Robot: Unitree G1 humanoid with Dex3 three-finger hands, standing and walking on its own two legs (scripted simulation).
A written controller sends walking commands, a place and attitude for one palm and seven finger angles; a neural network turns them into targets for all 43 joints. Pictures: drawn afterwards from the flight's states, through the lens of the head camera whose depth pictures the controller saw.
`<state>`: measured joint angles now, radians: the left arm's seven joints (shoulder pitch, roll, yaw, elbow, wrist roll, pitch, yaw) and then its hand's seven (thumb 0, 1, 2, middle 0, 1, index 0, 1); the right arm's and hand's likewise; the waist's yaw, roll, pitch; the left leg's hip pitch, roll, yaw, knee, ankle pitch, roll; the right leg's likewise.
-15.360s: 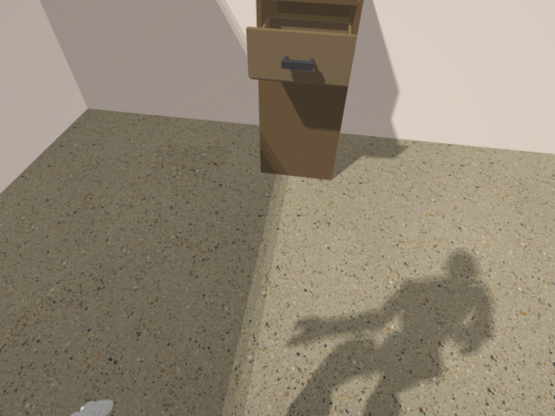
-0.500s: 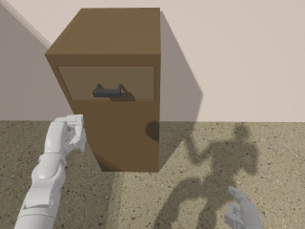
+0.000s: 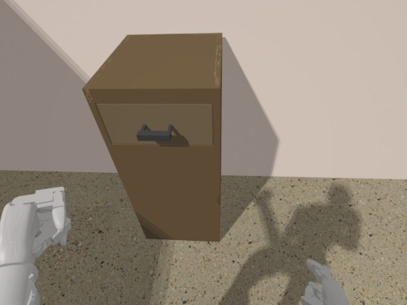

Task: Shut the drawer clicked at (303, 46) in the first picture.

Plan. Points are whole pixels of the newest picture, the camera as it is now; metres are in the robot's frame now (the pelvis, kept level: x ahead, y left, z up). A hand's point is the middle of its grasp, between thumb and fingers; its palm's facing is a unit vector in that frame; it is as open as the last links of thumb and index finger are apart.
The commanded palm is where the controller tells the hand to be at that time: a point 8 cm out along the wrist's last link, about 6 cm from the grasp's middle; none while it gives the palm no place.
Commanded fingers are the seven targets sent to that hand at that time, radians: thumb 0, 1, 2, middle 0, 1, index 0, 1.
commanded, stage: draw the hand back to the body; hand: left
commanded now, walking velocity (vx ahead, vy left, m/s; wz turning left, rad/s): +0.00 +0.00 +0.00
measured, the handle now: (155, 131) +0.59 +0.22 +0.00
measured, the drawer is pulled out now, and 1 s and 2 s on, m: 0.00 0.00 0.00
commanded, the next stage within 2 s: step back with the hand held close in 0.24 s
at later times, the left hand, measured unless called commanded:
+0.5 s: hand (54, 212) +0.20 +0.24 +0.17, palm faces +0.38 -0.81 -0.44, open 3.3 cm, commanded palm +0.13 +0.28 +0.17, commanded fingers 0.00 0.90 0.90 -1.40 -1.60 -1.40 -1.60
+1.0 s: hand (9, 273) +0.11 +0.27 +0.16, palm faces +0.34 -0.81 -0.49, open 3.2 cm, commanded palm +0.06 +0.31 +0.17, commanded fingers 0.00 0.90 0.90 -1.40 -1.60 -1.40 -1.60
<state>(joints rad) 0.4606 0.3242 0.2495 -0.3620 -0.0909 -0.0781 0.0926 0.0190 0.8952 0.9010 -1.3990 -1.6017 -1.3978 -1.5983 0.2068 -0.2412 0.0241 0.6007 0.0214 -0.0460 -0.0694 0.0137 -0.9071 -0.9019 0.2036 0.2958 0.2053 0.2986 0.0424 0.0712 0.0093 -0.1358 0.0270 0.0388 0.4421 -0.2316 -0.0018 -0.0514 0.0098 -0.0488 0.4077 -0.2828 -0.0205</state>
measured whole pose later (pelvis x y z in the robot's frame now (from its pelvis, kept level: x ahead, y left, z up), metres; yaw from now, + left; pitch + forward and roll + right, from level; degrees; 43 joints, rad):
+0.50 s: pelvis +0.01 +0.00 +0.00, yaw +0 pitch -2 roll -1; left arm 0.52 0.36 0.34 -0.48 -0.06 -0.17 0.10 0.02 0.89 0.90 -1.40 -1.60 -1.40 -1.60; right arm 0.17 -0.23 0.01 0.57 0.01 -0.05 -0.06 0.01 -0.91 -0.90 0.20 0.30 0.21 0.30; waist 0.03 0.06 0.03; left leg -0.19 0.03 0.03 0.47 -0.25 0.00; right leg -0.08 0.01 -0.05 0.40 -0.28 -0.01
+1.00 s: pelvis -0.07 +0.03 -0.01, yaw +0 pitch +0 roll -2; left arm 0.65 0.39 0.37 -0.59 -0.05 -0.20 0.13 0.02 0.89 0.90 -1.40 -1.60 -1.40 -1.60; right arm 0.17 -0.21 -0.01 0.52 0.01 -0.01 -0.07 0.01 -0.91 -0.90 0.20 0.30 0.21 0.30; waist 0.00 0.04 0.04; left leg -0.38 0.02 0.04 0.54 -0.16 0.04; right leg -0.28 0.00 -0.05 0.49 -0.20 0.01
